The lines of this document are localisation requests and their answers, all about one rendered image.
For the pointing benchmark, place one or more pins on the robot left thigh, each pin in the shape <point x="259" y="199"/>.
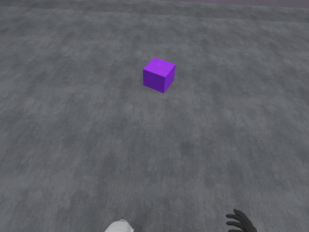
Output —
<point x="119" y="226"/>

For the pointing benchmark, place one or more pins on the robot right hand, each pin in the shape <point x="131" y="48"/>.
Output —
<point x="244" y="222"/>

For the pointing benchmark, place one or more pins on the carton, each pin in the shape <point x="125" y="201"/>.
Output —
<point x="159" y="75"/>

